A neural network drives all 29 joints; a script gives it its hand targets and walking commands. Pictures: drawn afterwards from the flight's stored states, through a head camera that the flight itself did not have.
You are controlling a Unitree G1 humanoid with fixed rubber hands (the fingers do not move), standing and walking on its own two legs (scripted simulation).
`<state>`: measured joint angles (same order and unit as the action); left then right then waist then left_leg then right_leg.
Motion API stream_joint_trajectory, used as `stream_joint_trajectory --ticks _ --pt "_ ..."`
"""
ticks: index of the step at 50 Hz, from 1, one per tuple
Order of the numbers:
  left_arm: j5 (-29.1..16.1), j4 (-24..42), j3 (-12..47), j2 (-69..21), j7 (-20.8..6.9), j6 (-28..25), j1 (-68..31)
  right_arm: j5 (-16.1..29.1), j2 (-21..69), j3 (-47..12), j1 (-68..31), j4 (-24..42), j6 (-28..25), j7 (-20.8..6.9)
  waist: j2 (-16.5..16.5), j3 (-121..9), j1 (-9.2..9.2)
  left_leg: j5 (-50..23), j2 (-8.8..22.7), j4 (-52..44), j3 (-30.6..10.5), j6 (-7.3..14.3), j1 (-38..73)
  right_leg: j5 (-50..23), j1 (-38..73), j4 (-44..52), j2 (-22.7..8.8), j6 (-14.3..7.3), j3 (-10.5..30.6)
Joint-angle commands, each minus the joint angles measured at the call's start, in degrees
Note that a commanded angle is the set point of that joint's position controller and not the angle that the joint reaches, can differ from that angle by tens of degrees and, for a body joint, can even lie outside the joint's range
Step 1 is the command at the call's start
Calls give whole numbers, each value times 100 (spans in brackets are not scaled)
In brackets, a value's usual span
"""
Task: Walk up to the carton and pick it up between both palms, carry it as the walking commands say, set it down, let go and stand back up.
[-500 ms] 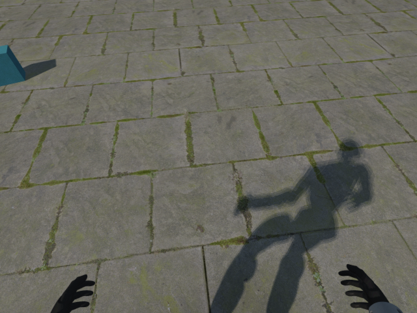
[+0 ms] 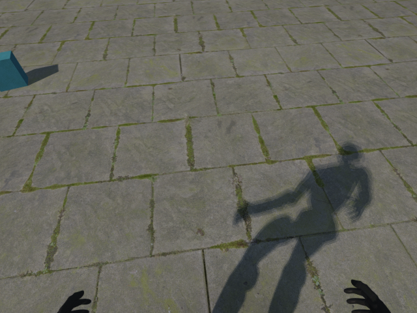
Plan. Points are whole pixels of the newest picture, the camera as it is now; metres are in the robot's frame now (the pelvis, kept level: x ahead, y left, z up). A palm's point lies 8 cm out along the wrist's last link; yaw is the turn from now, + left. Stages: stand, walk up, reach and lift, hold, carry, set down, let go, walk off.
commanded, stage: stand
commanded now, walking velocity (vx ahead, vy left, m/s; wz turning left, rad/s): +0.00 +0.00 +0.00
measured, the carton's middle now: (5, 71) +2.03 +1.70 -0.65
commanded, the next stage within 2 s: walk up in 0.42 s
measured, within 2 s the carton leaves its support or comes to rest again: neither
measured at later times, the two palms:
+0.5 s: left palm out of the picture +0.10 +0.31 -0.10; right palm out of the picture +0.10 -0.31 -0.10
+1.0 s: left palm out of the picture +0.10 +0.52 -0.08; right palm (296, 197) +0.35 -0.19 -0.04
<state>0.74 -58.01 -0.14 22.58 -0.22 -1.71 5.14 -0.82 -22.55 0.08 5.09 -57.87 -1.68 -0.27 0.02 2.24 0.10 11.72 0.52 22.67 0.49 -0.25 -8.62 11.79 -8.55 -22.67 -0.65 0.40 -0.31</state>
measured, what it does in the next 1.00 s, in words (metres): steps to the left: left foot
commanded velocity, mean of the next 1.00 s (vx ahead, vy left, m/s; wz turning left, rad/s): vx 0.00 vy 0.00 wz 0.00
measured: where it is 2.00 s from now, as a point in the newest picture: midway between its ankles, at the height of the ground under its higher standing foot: (136, 233)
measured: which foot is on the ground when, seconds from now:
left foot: down 0.00-0.64, up 0.66-0.92, down 0.94-1.00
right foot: down 0.00-0.94, up 0.96-1.00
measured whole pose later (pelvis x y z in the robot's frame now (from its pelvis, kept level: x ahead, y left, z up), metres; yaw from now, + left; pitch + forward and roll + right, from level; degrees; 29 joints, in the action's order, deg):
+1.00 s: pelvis +0.09 +0.11 -0.03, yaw +13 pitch +0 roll +0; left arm 1.7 -51.2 -6.9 35.0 -2.2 -5.0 10.9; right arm -0.8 -31.4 7.4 5.0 -43.6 -1.1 -9.2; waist -2.5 -3.5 1.5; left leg 13.5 4.3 39.2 4.8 -0.1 -25.5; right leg 27.1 -13.7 -54.6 -12.2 -2.6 -5.2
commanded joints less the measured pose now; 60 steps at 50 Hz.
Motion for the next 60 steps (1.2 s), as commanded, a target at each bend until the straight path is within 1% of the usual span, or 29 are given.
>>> stream_joint_trajectory --ticks 1,30,31,32,33,34,35,36,37,38,39,40,42,43,45,46,47,48,49,50,51,52,53,54,55,56,57,58,60 --pt "-2 193 -179 983 25 -52 -259 4 -977 182 -264 194 -55 26 6 -295 0 -466 618 -470 -554 198 28 -463 17 470 -609 -224 545" --pt "-16 -22 -174 1024 45 0 -233 14 -1017 198 -243 -26 -5 45 4 -308 -3 -694 664 -598 -547 181 163 -673 155 598 -660 -191 537" --pt "-26 317 -806 1991 -82 -247 318 -190 -1821 611 -575 732 77 -296 -9 -966 444 1826 497 112 -1110 615 -1639 1526 1531 -4 -867 -559 462" --pt "44 198 -914 2253 -44 -359 1101 -210 -1615 594 -1268 1121 104 -613 -336 -688 890 1916 208 865 -454 222 -3343 3062 2463 802 -1603 -1006 1197" --pt "88 364 -1003 2410 13 -446 1052 -282 -1279 571 -1640 1449 149 -724 -1388 -264 944 1151 461 2664 -285 198 -4240 3412 2067 1693 -3037 -1490 2580" --pt "61 728 -963 2256 34 -513 575 -292 -1398 623 -1450 1533 165 -781 -632 -106 637 766 893 3298 -723 27 -4350 3020 1557 1739 -3148 -1512 2309" --pt "54 904 -971 2168 40 -533 261 -212 -1532 714 -1090 1470 160 -852 -385 -242 344 575 1020 3398 -816 -75 -4009 2540 1193 1711 -2898 -1395 1722" --pt "64 993 -978 2175 39 -569 147 -162 -1594 778 -759 1380 186 -949 -218 -322 167 495 1117 3408 -752 -190 -3536 2157 788 1739 -2663 -1337 1180" --pt "84 1038 -992 2186 26 -603 86 -141 -1574 816 -560 1345 225 -1041 -364 -333 68 494 1093 3293 -552 -251 -3179 2048 529 1734 -2447 -1297 663" --pt "116 1075 -1005 2159 5 -621 59 -119 -1514 828 -516 1364 257 -1131 -565 -241 32 483 1043 3078 -279 -307 -2944 2068 247 1748 -2279 -1258 225" --pt "168 1060 -1019 2145 -14 -628 96 -97 -1411 803 -632 1425 274 -1199 -686 -97 52 347 999 2768 -64 -325 -2724 2032 -25 1728 -2140 -1193 -118" --pt "209 1047 -1037 2182 -35 -619 120 -78 -1348 778 -754 1510 283 -1245 -784 4 82 239 951 2491 117 -311 -2513 2022 -243 1690 -2044 -1143 -386" --pt "238 1055 -1070 2310 -79 -577 86 -35 -1344 756 -872 1639 274 -1286 -901 50 108 213 849 2044 430 -246 -2017 2101 -532 1585 -1937 -1083 -728" --pt "233 1069 -1070 2366 -103 -549 26 -16 -1368 759 -861 1683 259 -1282 -954 30 92 275 784 1863 563 -205 -1727 2236 -653 1472 -1891 -1061 -832" --pt "219 1100 -1034 2409 -152 -482 -154 8 -1468 827 -511 1669 214 -1224 -935 13 -31 490 565 1544 935 -153 -945 2628 -1034 979 -1828 -1045 -980" --pt "209 1089 -971 2293 -172 -450 -152 -13 -1564 894 -105 1549 172 -1149 -469 -90 -213 623 337 1197 1011 -120 -329 2521 -1285 158 -1601 -1012 -1188" --pt "196 1076 -850 2017 -206 -418 13 -57 -1861 1032 645 1345 122 -1011 337 -487 -550 1055 44 959 944 32 684 1880 -1672 -1330 -1253 -903 -1415" --pt "160 1224 -680 1599 -272 -400 -50 -131 -2472 1239 1851 1109 109 -813 1723 -747 -1124 2676 609 -33 -587 494 1670 1325 -2692 -4029 -727 -517 -1595" --pt "8 1563 -474 1322 -250 -458 -226 -15 -3145 1297 1744 1238 38 -695 2825 -813 -1024 4404 1997 -1772 -3991 1308 1589 2374 -4345 -5218 -169 -283 -786" --pt "-41 1385 -513 1853 -226 -479 -317 150 -2897 1231 1090 1400 -23 -642 1043 -690 -715 4252 2186 -1614 -3880 1620 1015 1370 -4072 -5041 -747 -261 97" --pt "-98 1248 -539 1946 -267 -501 -129 124 -2625 1110 675 1591 -59 -609 713 -564 -428 3607 1935 -1457 -3369 1537 657 1010 -3756 -4780 -852 -168 60" --pt "-95 1087 -566 1928 -294 -519 164 103 -2388 1028 405 1669 -103 -589 670 -321 -191 2897 1647 -1346 -2677 1361 120 884 -3366 -4282 -939 -103 71" --pt "-62 1027 -598 1966 -293 -515 323 87 -2209 939 200 1776 -143 -576 719 -240 -68 2425 1353 -1296 -2200 1202 -374 846 -2899 -3714 -928 -38 38" --pt "-58 976 -610 1936 -321 -500 474 8 -2099 864 168 1759 -158 -602 847 -224 -16 2076 1104 -1266 -1819 1163 -652 783 -2479 -3170 -802 19 -54" --pt "-59 1026 -618 1875 -340 -487 450 -42 -2072 840 315 1749 -182 -631 966 -198 -43 2086 1068 -1315 -1735 1232 -700 770 -2337 -2697 -680 48 -130" --pt "-40 1078 -633 1847 -352 -483 379 -80 -2069 847 463 1744 -203 -651 1005 -161 -113 2158 1138 -1381 -1795 1344 -635 752 -2303 -2368 -595 66 -177" --pt "-18 1132 -649 1814 -362 -485 291 -106 -2075 862 582 1762 -219 -667 964 -116 -171 2197 1228 -1420 -1867 1445 -587 686 -2298 -2109 -541 74 -202" --pt "-6 1179 -664 1773 -373 -502 218 -107 -2072 876 633 1787 -234 -677 905 -93 -190 2154 1273 -1423 -1876 1475 -604 474 -2206 -1865 -513 59 -197" --pt "-6 1257 -702 1713 -399 -548 153 -86 -2057 883 591 1851 -267 -671 833 -132 -152 1923 1229 -1345 -1754 1417 -734 7 -1848 -1479 -419 3 -214"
